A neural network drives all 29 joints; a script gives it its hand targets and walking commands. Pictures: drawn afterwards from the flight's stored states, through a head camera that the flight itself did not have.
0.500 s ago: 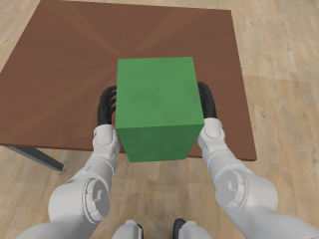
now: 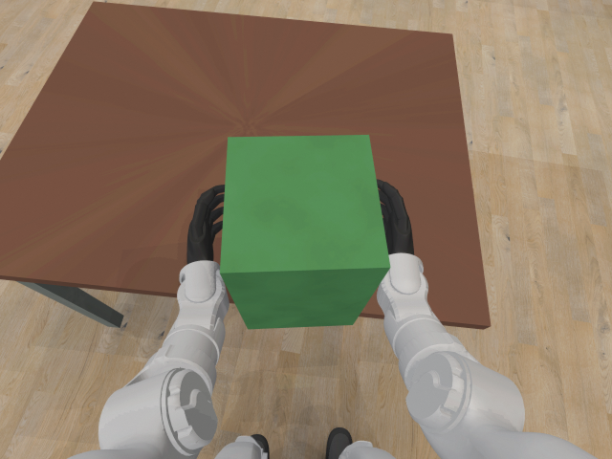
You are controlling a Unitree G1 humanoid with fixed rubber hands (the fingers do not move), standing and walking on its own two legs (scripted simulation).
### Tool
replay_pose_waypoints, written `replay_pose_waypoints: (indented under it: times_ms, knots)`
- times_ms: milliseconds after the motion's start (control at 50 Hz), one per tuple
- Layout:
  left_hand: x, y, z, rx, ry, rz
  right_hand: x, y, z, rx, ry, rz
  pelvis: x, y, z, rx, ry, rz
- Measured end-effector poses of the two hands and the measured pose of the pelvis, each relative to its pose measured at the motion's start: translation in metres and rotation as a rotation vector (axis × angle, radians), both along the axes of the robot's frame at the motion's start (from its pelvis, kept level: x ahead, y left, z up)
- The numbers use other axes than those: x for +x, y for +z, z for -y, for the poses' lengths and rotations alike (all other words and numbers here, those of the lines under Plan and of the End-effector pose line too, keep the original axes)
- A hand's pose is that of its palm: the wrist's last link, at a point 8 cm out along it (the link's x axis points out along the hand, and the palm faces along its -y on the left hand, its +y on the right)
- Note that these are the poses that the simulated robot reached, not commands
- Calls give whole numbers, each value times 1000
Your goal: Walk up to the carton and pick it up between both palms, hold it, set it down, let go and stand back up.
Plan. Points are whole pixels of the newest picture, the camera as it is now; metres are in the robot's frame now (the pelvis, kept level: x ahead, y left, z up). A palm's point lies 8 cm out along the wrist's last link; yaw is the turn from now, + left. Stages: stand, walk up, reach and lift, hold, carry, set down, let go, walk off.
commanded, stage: reach and lift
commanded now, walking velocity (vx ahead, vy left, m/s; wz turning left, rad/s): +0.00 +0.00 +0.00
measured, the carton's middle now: (300, 245) +0.39 +0.03 -0.04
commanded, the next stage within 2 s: none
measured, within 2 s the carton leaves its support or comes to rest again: leaves its support in 1.64 s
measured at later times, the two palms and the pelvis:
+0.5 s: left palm (203, 249) +0.37 +0.16 -0.02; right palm (396, 240) +0.39 -0.10 -0.01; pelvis +0.00 +0.00 +0.00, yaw +0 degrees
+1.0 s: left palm (203, 251) +0.37 +0.16 -0.02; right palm (396, 242) +0.39 -0.10 -0.01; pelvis -0.01 +0.00 +0.00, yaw +0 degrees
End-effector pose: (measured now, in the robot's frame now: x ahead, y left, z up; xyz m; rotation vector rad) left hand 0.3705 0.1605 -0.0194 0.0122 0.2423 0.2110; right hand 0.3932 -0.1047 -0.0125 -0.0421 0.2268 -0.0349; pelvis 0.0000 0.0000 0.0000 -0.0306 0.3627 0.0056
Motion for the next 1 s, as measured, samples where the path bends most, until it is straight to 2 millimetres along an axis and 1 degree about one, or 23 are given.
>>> replay_pose_waypoints:
  times_ms: [160, 440, 860, 1000]
  knots:
    - [0, 0, 0, -7, 4, 2, 0, 0, 0, -8, 1, 1, 1, 2, 2, 10, 2, 5]
    - [0, -2, 0, -28, 9, 4, 0, 1, 0, -25, 3, 2, 2, 2, 1, 3, 7, -4]
    - [-1, -2, 0, -35, 12, 4, 0, -1, 0, 4, -3, 2, -3, -2, 1, 3, 1, -15]
    - [-4, -2, -1, -42, 18, 22, -2, 0, 0, -2, 4, 25, -6, -4, 1, -1, 3, -35]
